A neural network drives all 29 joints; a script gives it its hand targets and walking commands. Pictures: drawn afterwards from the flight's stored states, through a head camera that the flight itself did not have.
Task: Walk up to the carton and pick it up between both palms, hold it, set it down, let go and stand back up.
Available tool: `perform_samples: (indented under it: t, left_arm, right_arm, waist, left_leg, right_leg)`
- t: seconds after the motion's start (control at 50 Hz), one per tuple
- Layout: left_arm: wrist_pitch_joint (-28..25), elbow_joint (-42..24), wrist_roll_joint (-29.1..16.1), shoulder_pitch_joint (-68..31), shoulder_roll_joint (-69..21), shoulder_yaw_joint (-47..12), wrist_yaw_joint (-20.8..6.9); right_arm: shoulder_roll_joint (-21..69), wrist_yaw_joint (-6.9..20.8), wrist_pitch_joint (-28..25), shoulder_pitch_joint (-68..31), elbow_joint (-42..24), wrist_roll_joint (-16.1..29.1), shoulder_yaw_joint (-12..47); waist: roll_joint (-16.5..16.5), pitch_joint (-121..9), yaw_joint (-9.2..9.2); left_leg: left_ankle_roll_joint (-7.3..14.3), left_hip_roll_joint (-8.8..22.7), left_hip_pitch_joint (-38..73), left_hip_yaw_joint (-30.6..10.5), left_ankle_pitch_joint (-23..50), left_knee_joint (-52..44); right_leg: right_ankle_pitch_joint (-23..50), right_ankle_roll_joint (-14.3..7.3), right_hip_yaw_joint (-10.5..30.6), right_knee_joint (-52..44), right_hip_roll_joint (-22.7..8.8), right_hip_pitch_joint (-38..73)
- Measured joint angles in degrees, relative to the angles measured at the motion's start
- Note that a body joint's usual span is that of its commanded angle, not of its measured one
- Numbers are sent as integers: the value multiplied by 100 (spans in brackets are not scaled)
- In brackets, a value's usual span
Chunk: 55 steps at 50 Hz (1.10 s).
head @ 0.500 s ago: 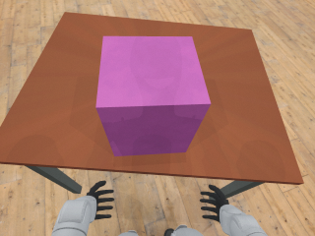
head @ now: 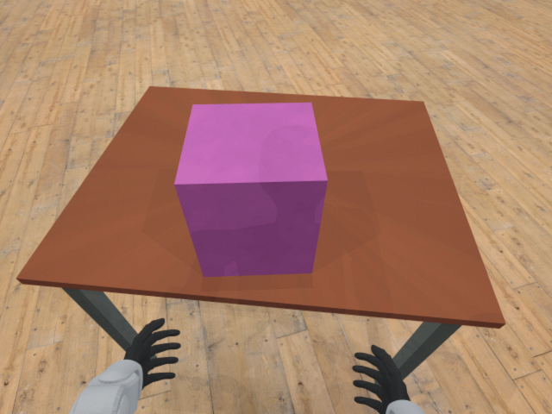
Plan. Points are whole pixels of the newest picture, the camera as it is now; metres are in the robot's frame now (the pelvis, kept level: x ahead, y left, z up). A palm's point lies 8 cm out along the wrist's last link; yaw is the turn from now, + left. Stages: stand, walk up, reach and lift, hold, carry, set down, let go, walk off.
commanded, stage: reach and lift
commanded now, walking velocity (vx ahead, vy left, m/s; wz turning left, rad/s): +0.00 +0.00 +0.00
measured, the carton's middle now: (255, 193) +0.48 +0.08 +0.03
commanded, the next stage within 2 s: none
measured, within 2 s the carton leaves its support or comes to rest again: neither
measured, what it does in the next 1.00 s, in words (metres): stands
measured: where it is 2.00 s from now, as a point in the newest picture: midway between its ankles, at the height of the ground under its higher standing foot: outside the picture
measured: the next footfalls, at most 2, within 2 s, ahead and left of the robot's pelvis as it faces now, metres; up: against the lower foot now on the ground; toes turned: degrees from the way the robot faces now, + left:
none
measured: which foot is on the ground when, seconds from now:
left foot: down 0.00-1.00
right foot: down 0.00-1.00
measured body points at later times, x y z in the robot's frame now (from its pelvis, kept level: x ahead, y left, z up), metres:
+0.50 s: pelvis -0.01 -0.03 -0.01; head -0.03 -0.03 +0.44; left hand +0.16 +0.25 -0.06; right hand +0.21 -0.12 -0.06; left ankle +0.01 +0.12 -0.73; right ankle +0.06 -0.06 -0.73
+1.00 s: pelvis +0.04 +0.02 +0.01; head +0.07 +0.04 +0.45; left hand +0.21 +0.26 -0.04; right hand +0.24 -0.13 -0.05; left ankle +0.01 +0.12 -0.73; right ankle +0.06 -0.06 -0.73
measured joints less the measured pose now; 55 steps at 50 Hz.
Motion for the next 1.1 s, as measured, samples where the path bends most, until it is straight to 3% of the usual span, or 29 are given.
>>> perform_samples:
  t: [0.1, 0.16, 0.26, 0.34, 0.42, 0.54, 0.66, 0.74, 0.88, 0.96, 1.1]
  left_arm:
    - [-43, 177, 613, 687, -231, 69, 46]
    - [-498, 410, 846, 1026, -296, 327, 58]
    - [-1376, 481, 75, 1269, 149, 164, 260]
    - [-1724, 692, -274, 636, 450, -54, 321]
    - [-1406, 877, -306, -132, 489, -248, 227]
    - [-601, 343, -335, -228, 360, -140, 131]
    - [-960, -15, -162, 298, 326, 82, 126]
    - [-1800, 5, -258, 643, 415, -7, 227]
    - [-3211, 65, -704, 871, 572, -706, 370]
    - [-3585, 28, -763, 837, 541, -984, 431]
    - [-3901, -217, -522, 1035, 317, -1073, 605]
  right_arm:
    - [13, -8, -174, 740, 52, -246, -100]
    - [-76, 104, -274, 927, -6, -272, -178]
    - [-38, 209, -557, 904, -250, -160, -264]
    - [290, 85, -666, 429, 87, -254, -331]
    - [497, -23, -531, -30, 419, -323, -289]
    - [587, -159, -243, -241, -79, -117, -245]
    - [503, -160, -406, -287, -245, -244, -481]
    - [510, -109, -825, -167, -3, -296, -670]
    - [483, 141, -1854, 141, 307, -293, -701]
    - [381, 286, -2424, 271, 497, -282, -660]
    - [33, 513, -3476, 587, 660, -148, -770]
  waist:
    - [45, 324, 179]
    - [142, 554, 262]
    - [105, 181, 183]
    - [-163, -179, -25]
    - [-302, -283, -96]
    - [-321, 9, 109]
    - [-288, 127, 214]
    - [-247, 53, 142]
    - [-168, -88, -136]
    - [-135, -79, -215]
    - [-31, -89, -135]
  left_leg:
    - [-26, 71, 559, -42, 61, -199]
    - [47, 222, 473, -20, -22, 56]
    - [85, 371, -274, -45, -195, 628]
    - [-200, 300, -552, -55, -57, 706]
    - [-273, 268, -528, -31, 0, 694]
    - [-267, 271, 37, 107, 139, 225]
    - [-222, 264, 120, 91, 189, -42]
    - [-178, 245, -81, -37, 162, -57]
    - [-94, 168, -344, -99, 84, -109]
    - [-41, 152, -271, -10, 25, -190]
    - [42, 158, 99, 126, -100, -354]
  right_leg:
    - [-95, 83, -39, -188, 74, 581]
    - [-72, 321, -91, -134, 154, 605]
    - [-363, 152, -370, 389, 79, -11]
    - [-692, -70, -623, 867, -226, -308]
    - [-614, -214, -662, 975, -316, -269]
    - [-455, -149, -436, 555, -190, 193]
    - [-314, -98, -414, 174, -136, 332]
    - [-273, -76, -500, -18, -123, 261]
    - [-293, 4, -507, -160, -163, 66]
    - [-300, 76, -387, -246, -155, 105]
    - [-268, 195, -162, -525, -91, 458]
